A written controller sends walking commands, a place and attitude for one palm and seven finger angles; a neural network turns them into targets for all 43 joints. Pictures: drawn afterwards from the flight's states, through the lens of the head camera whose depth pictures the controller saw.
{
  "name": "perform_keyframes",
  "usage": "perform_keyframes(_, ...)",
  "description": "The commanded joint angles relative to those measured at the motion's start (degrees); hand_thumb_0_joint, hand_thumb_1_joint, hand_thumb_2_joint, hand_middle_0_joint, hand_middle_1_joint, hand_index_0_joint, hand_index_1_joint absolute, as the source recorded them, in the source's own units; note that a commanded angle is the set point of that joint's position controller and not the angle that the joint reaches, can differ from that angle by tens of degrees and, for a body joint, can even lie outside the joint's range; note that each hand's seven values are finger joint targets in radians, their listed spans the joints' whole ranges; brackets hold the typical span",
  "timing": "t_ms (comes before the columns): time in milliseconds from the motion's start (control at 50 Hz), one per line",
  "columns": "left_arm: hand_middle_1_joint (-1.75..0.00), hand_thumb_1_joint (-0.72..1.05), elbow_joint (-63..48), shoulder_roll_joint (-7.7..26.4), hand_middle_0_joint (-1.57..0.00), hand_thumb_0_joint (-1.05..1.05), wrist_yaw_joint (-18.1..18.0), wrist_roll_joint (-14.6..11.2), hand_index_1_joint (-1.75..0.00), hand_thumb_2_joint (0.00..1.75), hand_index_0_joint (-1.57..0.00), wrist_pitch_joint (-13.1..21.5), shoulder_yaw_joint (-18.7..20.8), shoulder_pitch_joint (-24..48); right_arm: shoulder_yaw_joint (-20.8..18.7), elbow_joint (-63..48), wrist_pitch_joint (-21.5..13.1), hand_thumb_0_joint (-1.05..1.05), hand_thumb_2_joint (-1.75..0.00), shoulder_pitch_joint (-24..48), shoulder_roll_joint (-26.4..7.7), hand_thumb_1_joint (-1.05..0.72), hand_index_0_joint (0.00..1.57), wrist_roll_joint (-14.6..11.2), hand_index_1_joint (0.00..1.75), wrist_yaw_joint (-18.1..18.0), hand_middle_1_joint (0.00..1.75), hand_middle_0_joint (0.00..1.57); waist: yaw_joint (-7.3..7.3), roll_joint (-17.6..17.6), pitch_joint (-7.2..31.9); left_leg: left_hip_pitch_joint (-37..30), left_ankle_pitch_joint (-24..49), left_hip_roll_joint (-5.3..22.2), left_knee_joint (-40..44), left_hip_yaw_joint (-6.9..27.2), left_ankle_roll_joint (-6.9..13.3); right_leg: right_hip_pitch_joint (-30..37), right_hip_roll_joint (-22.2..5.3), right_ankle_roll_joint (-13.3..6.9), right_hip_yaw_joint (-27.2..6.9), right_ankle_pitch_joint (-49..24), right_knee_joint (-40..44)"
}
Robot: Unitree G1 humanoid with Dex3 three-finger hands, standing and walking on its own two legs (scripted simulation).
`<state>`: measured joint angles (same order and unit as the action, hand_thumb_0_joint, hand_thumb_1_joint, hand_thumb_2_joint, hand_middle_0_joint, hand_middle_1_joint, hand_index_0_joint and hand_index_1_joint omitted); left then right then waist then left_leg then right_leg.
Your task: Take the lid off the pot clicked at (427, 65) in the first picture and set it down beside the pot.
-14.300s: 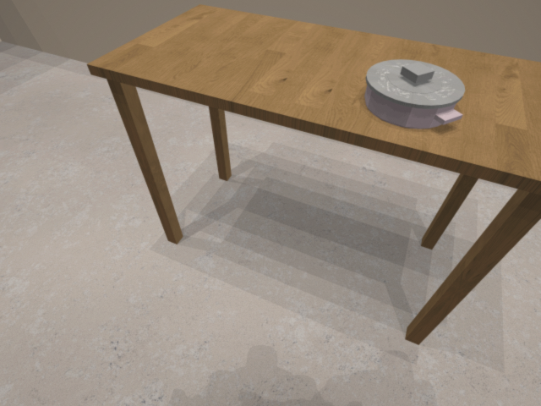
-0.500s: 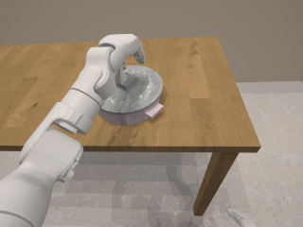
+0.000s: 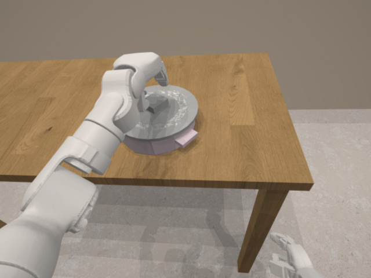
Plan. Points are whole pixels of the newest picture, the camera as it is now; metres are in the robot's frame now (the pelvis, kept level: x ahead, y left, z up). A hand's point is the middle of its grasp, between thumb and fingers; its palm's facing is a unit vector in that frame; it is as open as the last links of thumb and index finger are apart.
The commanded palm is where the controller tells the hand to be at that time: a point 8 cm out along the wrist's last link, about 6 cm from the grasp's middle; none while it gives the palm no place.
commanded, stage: move the open hand above the knob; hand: left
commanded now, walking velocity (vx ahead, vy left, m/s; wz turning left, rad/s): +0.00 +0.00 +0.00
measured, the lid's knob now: (154, 102) +0.48 +0.10 +0.15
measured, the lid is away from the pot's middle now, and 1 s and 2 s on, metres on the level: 0.01 0.01 0.01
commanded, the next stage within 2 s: lower the open fingers around the knob in 0.28 s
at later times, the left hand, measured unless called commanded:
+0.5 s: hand (142, 84) +0.44 +0.10 +0.23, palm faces -0.21 -0.10 -0.97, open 10.0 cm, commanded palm +0.41 +0.11 +0.27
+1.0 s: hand (138, 103) +0.43 +0.12 +0.19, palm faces -0.25 -0.10 -0.96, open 10.2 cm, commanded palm +0.41 +0.12 +0.23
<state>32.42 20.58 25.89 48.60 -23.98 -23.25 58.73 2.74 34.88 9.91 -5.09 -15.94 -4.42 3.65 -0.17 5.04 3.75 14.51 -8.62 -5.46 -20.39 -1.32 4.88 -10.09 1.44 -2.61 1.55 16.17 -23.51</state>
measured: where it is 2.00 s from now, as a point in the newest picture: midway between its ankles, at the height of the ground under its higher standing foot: outside the picture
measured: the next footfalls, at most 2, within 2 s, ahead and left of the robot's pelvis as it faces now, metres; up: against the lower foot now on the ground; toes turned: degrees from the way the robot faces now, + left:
none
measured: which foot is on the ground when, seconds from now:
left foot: down 0.00-1.00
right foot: down 0.00-1.00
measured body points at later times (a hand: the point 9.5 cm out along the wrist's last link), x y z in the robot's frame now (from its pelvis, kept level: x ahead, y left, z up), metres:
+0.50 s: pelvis -0.01 -0.01 +0.00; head +0.00 -0.05 +0.45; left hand +0.45 +0.11 +0.28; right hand +0.16 -0.25 -0.12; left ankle +0.02 +0.07 -0.74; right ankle -0.05 -0.09 -0.74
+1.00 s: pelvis -0.01 +0.00 +0.00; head -0.01 -0.02 +0.45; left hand +0.43 +0.12 +0.24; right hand +0.17 -0.23 -0.11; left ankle +0.02 +0.07 -0.74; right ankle -0.05 -0.09 -0.74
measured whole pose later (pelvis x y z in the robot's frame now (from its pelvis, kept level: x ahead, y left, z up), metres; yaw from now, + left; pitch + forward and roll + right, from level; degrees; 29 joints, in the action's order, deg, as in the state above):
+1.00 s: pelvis -0.01 +0.00 +0.00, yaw +1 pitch +2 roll +0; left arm 35.3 20.8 26.7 46.7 -22.5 -22.1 58.0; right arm 3.2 36.3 9.8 -6.2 -15.7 -4.8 1.9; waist 0.9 3.9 2.8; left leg 15.5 -9.6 -5.4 -23.2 -0.7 5.2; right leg -10.2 1.6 -2.4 2.2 16.5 -24.7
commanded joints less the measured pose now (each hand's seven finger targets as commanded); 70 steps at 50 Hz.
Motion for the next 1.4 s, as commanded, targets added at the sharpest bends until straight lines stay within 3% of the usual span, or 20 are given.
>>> perform_keyframes(0,-0.08,-0.39,-19.46,18.29,-0.88,0.00,-1.92,1.18,-0.08,1.70,-0.88,1.14,11.17,42.51,-1.96,-8.70,-2.32,0.00,-0.90,8.97,-4.88,-0.90,0.20,0.51,0.30,-1.34,0.30,0.20,1.04,-8.81,24.79,-15.65,16.20,0.62,-2.80,2.77,0.19,5.43,-0.04,-0.59,-3.53,-26.64,1.06)
perform_keyframes(40,-0.08,-0.39,-13.05,20.82,-0.88,0.00,-2.54,1.27,-0.08,1.70,-0.88,0.66,12.85,44.45,-1.16,-6.60,-2.99,0.00,-0.90,8.80,-4.69,-0.90,0.20,0.64,0.30,-2.44,0.30,0.20,0.87,-9.09,21.32,-13.80,14.18,0.70,-1.60,2.79,0.02,4.61,0.00,-0.58,-3.57,-25.14,1.01)
perform_keyframes(180,-0.08,-0.39,1.29,5.69,-0.88,0.00,-0.54,-0.61,-0.08,1.70,-0.88,0.30,4.58,19.42,-1.28,-7.48,-2.82,0.00,-0.90,7.16,-5.24,-0.90,0.20,-0.13,0.30,-1.27,0.30,0.20,0.50,-8.80,14.46,-10.08,13.27,0.98,-2.29,1.98,-1.16,0.69,-0.29,-0.63,-1.65,-22.63,1.05)
perform_keyframes(280,-0.08,-0.39,-15.80,11.79,-0.88,0.00,0.99,-0.06,-0.08,1.70,-0.88,1.77,5.90,35.18,-1.76,-9.79,-1.78,0.00,-0.90,9.52,-5.07,-0.90,0.20,0.21,0.30,-1.93,0.30,0.20,1.94,-8.71,21.10,-12.22,12.00,0.41,-3.12,1.93,0.09,4.08,-0.83,-0.07,-3.21,-24.76,1.34)
perform_keyframes(340,-0.08,-0.39,-15.77,21.88,-0.88,0.00,-0.19,0.42,-0.08,1.70,-0.88,3.19,13.17,44.30,-1.64,-7.51,-3.61,0.00,-0.90,7.36,-5.05,-0.90,0.20,0.47,0.30,-3.30,0.30,0.20,1.48,-8.62,22.43,-13.89,12.76,0.26,-2.52,2.64,0.64,5.33,-0.22,0.03,-4.38,-26.18,1.22)
perform_keyframes(380,-0.08,-0.39,-7.91,21.33,-0.88,0.00,-0.58,-1.52,-0.08,1.70,-0.88,2.33,14.25,40.28,-2.00,-5.93,-4.07,0.00,-0.90,5.61,-5.86,-0.90,0.20,0.58,0.30,-3.57,0.30,0.20,1.16,-7.14,21.18,-12.87,12.53,0.18,-2.18,3.01,0.44,4.98,0.06,-0.34,-3.56,-25.79,1.13)
perform_keyframes(440,-0.08,-0.39,4.72,16.93,-0.88,0.00,0.23,-0.82,-0.08,1.70,-0.88,1.37,12.01,26.68,-1.27,-5.31,-3.92,0.00,-0.90,4.36,-5.76,-0.90,0.20,0.28,0.30,-3.06,0.30,0.20,0.02,-11.72,13.37,-7.29,10.36,0.66,-1.29,1.71,-0.34,2.76,-0.32,0.21,-2.82,-23.44,1.44)
perform_keyframes(480,-0.08,-0.39,3.25,8.17,-0.88,0.00,1.13,-2.27,-0.08,1.70,-0.88,2.04,6.55,17.45,-1.84,-7.59,-3.88,0.00,-0.90,4.50,-5.94,-0.90,0.20,-0.16,0.30,-1.96,0.30,0.20,0.17,-8.95,14.08,-8.22,12.36,0.60,-2.01,1.55,-0.54,2.35,-0.35,-0.11,-2.04,-24.20,1.16)
perform_keyframes(580,-0.08,-0.39,-15.69,10.99,-0.88,0.00,1.93,-2.25,-0.08,1.70,-0.88,1.91,6.65,27.54,-2.69,-10.46,-2.38,0.00,-0.90,6.76,-5.86,-0.90,0.20,-0.15,0.30,-1.49,0.30,0.20,1.83,-8.64,20.65,-12.47,16.02,0.47,-3.58,1.73,0.59,4.88,-0.36,0.24,-3.06,-29.59,1.36)
perform_keyframes(640,-0.08,-0.39,-20.26,21.21,-0.88,0.00,0.33,-1.12,-0.08,1.70,-0.88,2.37,13.14,42.49,-2.83,-8.31,-3.96,0.00,-0.90,5.25,-5.82,-0.90,0.20,0.05,0.30,-2.63,0.30,0.20,1.97,-6.78,23.35,-16.36,15.78,0.19,-3.11,3.39,1.00,5.06,0.84,0.15,-3.89,-28.76,1.24)
perform_keyframes(720,-0.08,-0.39,4.12,12.07,-0.88,0.00,0.52,-1.16,-0.08,1.70,-0.88,0.74,8.59,19.21,-1.83,-5.68,-3.79,0.00,-0.90,3.12,-6.21,-0.90,0.20,-0.43,0.30,-2.17,0.30,0.20,1.23,-10.13,10.07,-9.01,11.11,0.84,-2.06,2.59,-0.44,-1.41,0.85,-0.24,-1.23,-21.55,1.66)
perform_keyframes(760,-0.08,-0.39,2.10,10.48,-0.88,0.00,0.59,-1.52,-0.08,1.70,-0.88,1.64,7.65,15.60,-1.62,-7.02,-3.51,0.00,-0.90,4.30,-6.27,-0.90,0.20,-0.53,0.30,-1.79,0.30,0.20,0.56,-9.18,11.29,-8.46,9.78,0.94,-1.98,2.13,-0.73,-0.76,0.45,-0.22,-1.30,-19.86,1.28)
perform_keyframes(780,-0.08,-0.39,-3.52,7.42,-0.88,0.00,0.73,-2.23,-0.08,1.70,-0.88,2.20,5.66,16.62,-2.28,-8.06,-3.03,0.00,-0.90,4.99,-6.35,-0.90,0.20,-0.25,0.30,-1.40,0.30,0.20,0.84,-6.57,14.82,-10.50,11.64,0.84,-2.45,2.30,-0.64,0.21,0.18,-0.54,-1.21,-21.01,1.11)
perform_keyframes(860,-0.08,-0.39,-16.01,9.87,-0.88,0.00,-0.03,-1.14,-0.08,1.70,-0.88,1.76,4.83,34.12,-2.75,-8.77,-2.54,0.00,-0.90,6.67,-5.20,-0.90,0.20,0.02,0.30,-1.63,0.30,0.20,2.75,-6.00,22.02,-16.19,14.63,0.75,-3.75,3.47,0.08,1.19,0.70,-0.44,-2.43,-23.75,0.82)
perform_keyframes(940,-0.08,-0.39,1.51,11.34,-0.88,0.00,-0.83,-0.56,-0.08,1.70,-0.88,0.73,7.60,24.04,-1.56,-5.95,-2.26,0.00,-0.90,4.13,-6.02,-0.90,0.20,-0.28,0.30,-2.17,0.30,0.20,2.11,-9.76,11.55,-9.62,8.70,1.23,-1.90,3.23,-0.75,-2.74,0.97,-0.54,-0.82,-17.80,1.39)
perform_keyframes(1080,-0.08,-0.39,-1.05,3.21,-0.88,0.00,-1.69,-0.86,-0.08,1.70,-0.88,2.03,2.73,23.30,-2.30,-7.38,-1.53,0.00,-0.90,4.04,-5.49,-0.90,0.20,0.38,0.30,-1.59,0.30,0.20,2.51,-5.84,16.21,-12.91,11.10,1.66,-2.86,4.30,-1.21,-3.97,0.91,-1.35,-0.27,-15.81,1.00)
perform_keyframes(1120,-0.08,-0.39,2.22,6.10,-0.88,0.00,-2.24,0.15,-0.08,1.70,-0.88,1.85,4.75,23.55,-1.86,-6.65,-1.44,0.00,-0.90,3.55,-5.67,-0.90,0.20,0.34,0.30,-1.86,0.30,0.20,2.42,-8.38,14.99,-11.48,9.65,1.84,-2.55,3.91,-1.30,-3.66,0.98,-1.09,-0.34,-15.47,0.76)
perform_keyframes(1180,-0.08,-0.39,3.36,1.27,-0.88,0.00,-2.35,-1.12,-0.08,1.70,-0.88,1.62,1.39,26.28,-2.23,-6.49,-0.99,0.00,-0.90,3.08,-5.53,-0.90,0.20,0.30,0.30,-1.90,0.30,0.20,3.64,-8.65,12.17,-10.54,7.07,2.02,-1.72,4.57,-1.22,-6.17,0.98,-1.20,0.12,-12.51,1.73)
perform_keyframes(1240,-0.08,-0.39,4.86,3.02,-0.88,0.00,-2.85,-0.20,-0.08,1.70,-0.88,1.34,2.63,27.04,-1.93,-5.89,-1.27,0.00,-0.90,2.63,-5.55,-0.90,0.20,0.41,0.30,-1.99,0.30,0.20,3.07,-7.95,12.68,-11.55,7.26,2.11,-1.50,4.61,-1.43,-5.95,1.22,-1.37,0.10,-12.09,1.17)
perform_keyframes(1380,-0.08,-0.39,6.84,-0.76,-0.88,0.00,-3.07,-1.51,-0.08,1.70,-0.88,1.82,1.50,26.61,-2.67,-5.56,-1.38,0.00,-0.90,0.86,-5.85,-0.90,0.20,0.85,0.30,-1.79,0.30,0.20,3.51,-8.92,13.40,-11.63,7.41,2.40,-1.18,5.52,-1.62,-6.26,1.30,-1.59,0.67,-11.08,1.51)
